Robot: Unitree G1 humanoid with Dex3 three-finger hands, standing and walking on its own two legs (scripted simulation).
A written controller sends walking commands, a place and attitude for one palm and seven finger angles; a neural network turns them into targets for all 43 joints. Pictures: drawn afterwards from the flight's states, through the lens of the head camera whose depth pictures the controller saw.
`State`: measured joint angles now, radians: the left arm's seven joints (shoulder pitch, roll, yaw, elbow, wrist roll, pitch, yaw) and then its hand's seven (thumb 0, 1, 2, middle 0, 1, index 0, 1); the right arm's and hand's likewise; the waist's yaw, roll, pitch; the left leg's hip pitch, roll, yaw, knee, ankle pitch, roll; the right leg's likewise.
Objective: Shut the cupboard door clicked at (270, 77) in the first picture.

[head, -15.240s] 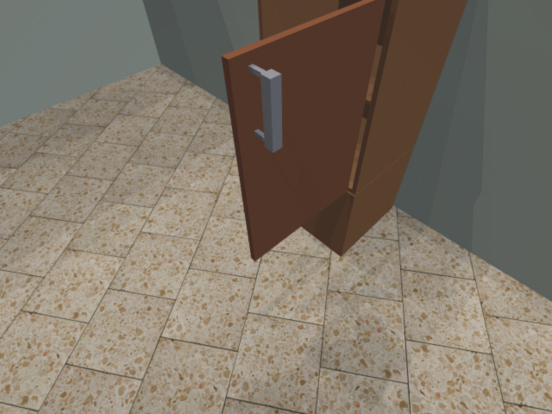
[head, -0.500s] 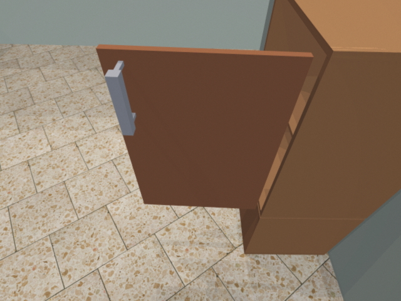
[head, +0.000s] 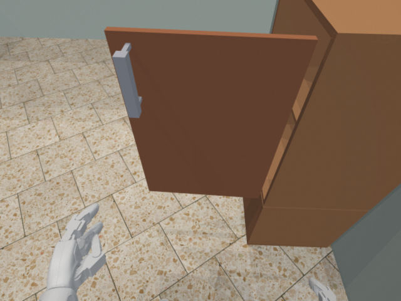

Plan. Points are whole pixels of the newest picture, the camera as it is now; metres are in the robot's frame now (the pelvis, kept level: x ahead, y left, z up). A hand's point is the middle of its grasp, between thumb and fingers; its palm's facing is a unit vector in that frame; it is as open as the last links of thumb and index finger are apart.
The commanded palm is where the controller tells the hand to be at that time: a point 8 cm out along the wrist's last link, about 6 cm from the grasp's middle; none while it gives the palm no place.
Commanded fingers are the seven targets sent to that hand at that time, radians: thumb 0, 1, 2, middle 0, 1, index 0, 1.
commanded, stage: raise the hand and make a fist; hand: left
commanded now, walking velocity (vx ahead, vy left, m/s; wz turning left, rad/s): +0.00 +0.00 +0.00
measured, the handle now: (131, 81) +0.52 +0.16 +0.18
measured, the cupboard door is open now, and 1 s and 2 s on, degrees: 88 88 88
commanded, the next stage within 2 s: bring the fist close to the handle in 1.72 s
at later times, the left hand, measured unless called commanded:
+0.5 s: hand (105, 257) +0.19 +0.17 +0.05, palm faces -0.07 -1.00 -0.06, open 4.8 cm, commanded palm +0.16 +0.23 +0.06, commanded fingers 0.00 0.90 0.90 -0.84 -1.00 -0.84 -1.00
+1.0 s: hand (81, 230) +0.21 +0.19 +0.12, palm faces -0.04 -1.00 -0.07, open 3.1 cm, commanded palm +0.18 +0.24 +0.13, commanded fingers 0.00 0.90 0.90 -1.30 -1.50 -1.30 -1.50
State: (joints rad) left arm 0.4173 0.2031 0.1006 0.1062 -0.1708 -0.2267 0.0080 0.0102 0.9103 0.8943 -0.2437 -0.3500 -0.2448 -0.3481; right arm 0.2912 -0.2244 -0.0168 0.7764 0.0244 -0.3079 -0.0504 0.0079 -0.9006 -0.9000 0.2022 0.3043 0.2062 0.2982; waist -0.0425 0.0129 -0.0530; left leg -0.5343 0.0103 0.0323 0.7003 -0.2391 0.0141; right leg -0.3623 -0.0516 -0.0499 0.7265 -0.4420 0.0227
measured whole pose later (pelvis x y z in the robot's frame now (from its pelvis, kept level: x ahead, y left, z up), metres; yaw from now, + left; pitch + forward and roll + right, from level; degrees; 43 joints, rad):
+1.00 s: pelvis +0.00 +0.00 +0.00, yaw +0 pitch +1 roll -2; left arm 0.35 0.30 0.20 -0.25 -0.33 -0.09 -0.29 0.01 0.90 0.90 -1.13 -1.31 -1.13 -1.31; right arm 0.23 -0.24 0.05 0.56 0.07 -0.29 -0.07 0.01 -0.90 -0.90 0.20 0.30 0.21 0.30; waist 0.04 0.05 -0.06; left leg -0.49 0.04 0.01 0.74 -0.26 0.01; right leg -0.30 -0.02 -0.06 0.71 -0.43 0.01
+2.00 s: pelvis -0.01 -0.02 +0.02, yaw +1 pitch -4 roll -1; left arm 0.10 0.30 0.21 -0.19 -0.31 0.14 -0.27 0.01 0.90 0.90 -1.30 -1.50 -1.31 -1.50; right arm 0.21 -0.25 0.08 0.63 0.07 -0.28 -0.08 0.01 -0.90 -0.90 0.20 0.30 0.21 0.30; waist 0.06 0.07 -0.02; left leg -0.32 0.03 0.00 0.56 -0.18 -0.01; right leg -0.13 -0.01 -0.07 0.56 -0.36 0.00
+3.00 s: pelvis +0.02 -0.02 +0.02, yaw -2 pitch +2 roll +0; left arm -0.52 0.32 0.25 0.51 -0.21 0.06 -0.18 0.01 0.90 0.90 -1.30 -1.50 -1.30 -1.50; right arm 0.28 -0.27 0.02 0.66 0.07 -0.07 -0.06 0.01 -0.90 -0.90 0.20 0.30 0.21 0.30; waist -0.03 0.04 -0.04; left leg -0.38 0.05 0.05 0.56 -0.22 -0.02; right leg -0.22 -0.01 -0.02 0.58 -0.39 -0.01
